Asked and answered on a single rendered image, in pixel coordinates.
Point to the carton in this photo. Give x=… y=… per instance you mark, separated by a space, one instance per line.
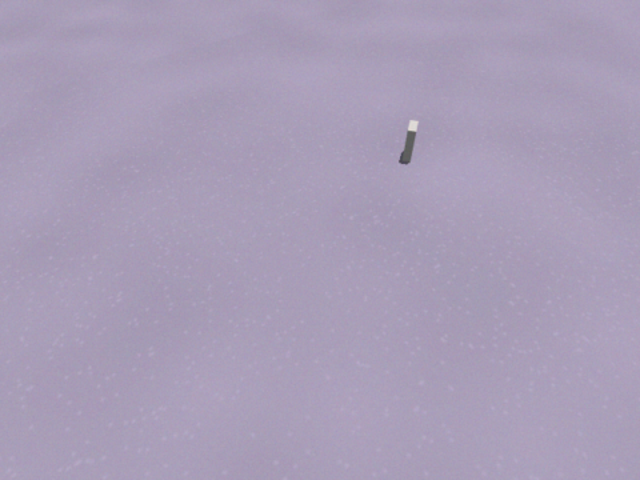
x=410 y=140

